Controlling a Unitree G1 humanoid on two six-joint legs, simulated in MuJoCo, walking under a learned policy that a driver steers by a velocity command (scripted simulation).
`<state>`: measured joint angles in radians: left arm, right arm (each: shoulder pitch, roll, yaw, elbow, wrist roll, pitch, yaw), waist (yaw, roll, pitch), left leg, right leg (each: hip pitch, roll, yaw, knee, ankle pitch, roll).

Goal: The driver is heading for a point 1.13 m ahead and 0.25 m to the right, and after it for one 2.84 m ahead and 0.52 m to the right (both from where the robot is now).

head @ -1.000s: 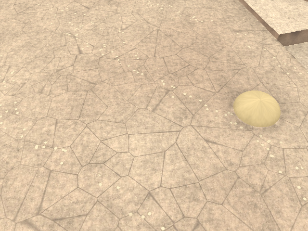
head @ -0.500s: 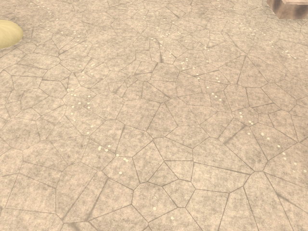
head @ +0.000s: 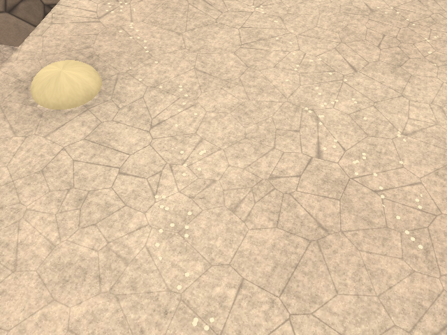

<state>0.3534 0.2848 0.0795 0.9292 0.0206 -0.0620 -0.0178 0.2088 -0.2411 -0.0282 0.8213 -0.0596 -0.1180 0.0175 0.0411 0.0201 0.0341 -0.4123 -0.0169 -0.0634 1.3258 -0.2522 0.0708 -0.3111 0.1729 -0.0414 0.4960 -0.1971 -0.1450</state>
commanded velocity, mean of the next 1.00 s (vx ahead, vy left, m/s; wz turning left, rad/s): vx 0.65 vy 0.00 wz -0.52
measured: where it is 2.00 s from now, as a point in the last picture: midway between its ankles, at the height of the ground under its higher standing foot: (262, 238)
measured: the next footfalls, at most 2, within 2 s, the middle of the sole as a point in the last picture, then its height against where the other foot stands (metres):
left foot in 0.28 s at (188, 331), level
right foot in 0.68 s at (302, 258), level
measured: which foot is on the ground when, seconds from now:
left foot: up 0.00-0.26, down 0.28-0.66, up 0.68-1.00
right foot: down 0.00-0.30, up 0.32-0.66, down 0.68-1.00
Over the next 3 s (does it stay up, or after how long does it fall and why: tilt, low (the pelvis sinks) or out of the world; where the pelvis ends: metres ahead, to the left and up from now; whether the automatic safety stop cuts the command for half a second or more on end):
stays up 1.53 -0.38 -0.01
